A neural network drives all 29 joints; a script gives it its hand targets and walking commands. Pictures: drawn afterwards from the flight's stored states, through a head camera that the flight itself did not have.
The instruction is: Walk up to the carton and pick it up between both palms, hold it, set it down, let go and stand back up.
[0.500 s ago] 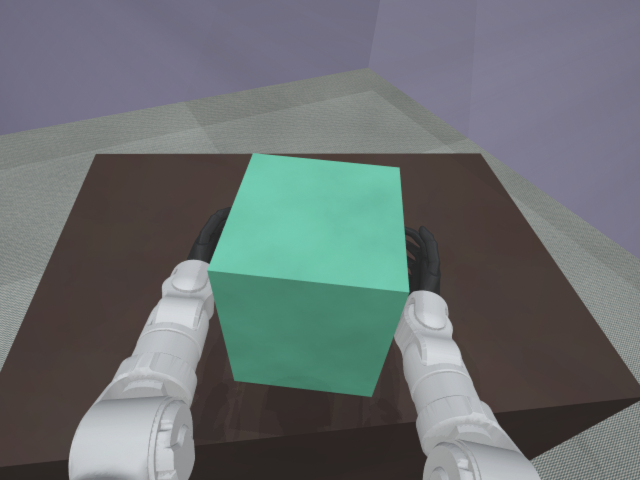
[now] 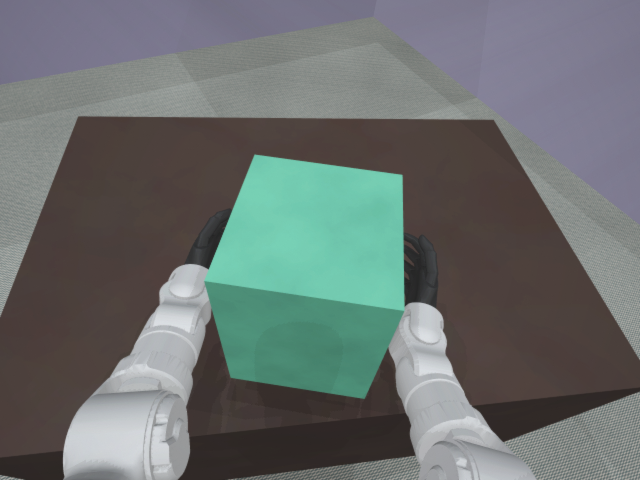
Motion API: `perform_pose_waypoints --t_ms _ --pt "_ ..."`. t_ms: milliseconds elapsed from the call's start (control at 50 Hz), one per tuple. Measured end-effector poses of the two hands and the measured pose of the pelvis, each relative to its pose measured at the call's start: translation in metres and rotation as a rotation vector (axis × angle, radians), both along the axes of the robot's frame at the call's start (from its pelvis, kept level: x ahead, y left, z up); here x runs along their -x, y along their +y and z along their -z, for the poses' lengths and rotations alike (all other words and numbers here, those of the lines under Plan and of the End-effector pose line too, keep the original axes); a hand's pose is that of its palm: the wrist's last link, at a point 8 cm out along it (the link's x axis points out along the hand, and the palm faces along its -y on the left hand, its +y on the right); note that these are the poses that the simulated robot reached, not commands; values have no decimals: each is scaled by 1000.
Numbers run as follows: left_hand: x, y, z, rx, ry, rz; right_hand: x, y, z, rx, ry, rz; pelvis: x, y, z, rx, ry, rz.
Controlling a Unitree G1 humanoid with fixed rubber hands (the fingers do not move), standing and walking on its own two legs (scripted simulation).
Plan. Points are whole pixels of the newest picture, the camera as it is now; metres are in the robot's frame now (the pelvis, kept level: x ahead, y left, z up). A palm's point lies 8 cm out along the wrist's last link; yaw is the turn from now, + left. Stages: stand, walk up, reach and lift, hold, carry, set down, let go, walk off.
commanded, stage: set down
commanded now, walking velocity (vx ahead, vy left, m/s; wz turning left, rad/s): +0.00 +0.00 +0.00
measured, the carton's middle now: (311, 281) +0.39 -0.02 -0.01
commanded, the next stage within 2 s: none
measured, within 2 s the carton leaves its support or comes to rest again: rests again in 0.44 s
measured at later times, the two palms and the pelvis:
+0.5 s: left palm (205, 273) +0.41 +0.12 -0.01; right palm (413, 311) +0.34 -0.16 -0.01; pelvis +0.00 +0.00 +0.00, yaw +0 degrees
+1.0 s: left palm (175, 271) +0.41 +0.16 +0.00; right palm (418, 322) +0.32 -0.16 -0.01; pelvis -0.03 +0.00 -0.01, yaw +0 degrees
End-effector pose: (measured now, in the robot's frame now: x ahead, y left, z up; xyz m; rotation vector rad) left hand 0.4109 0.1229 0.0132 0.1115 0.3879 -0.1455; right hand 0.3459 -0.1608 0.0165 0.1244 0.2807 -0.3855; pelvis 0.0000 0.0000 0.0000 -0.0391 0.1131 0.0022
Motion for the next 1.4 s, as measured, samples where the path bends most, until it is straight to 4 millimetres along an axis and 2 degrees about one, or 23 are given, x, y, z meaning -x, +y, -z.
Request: perform_pose_waypoints --t_ms 180,360,600,720,800,980,1140,1400 --pt "-3 2 21 2 11 7 -1 2 18 4 12 5 -4 0 1 0 58 2" --pt "-4 2 25 11 -28 14 1 3 23 21 -16 10 -5 -1 2 0 101 4" --pt "-1 1 26 7 -30 22 10 -2 34 62 29 -23 0 -4 3 -4 132 5" --pt "-6 16 18 42 -46 -49 8 -14 30 155 53 -40 6 -4 5 -5 164 6" --pt "-7 26 14 51 -44 -76 8 -10 28 189 55 -59 12 -3 7 -4 178 7" --pt "3 36 12 61 -19 -83 21 -3 32 168 101 -43 24 2 9 3 179 7" --pt "14 42 -2 77 -45 -89 34 -4 22 145 75 -4 36 7 11 9 164 8" --pt "43 46 -10 76 -40 -90 58 -5 11 139 67 -2 60 6 11 7 127 6"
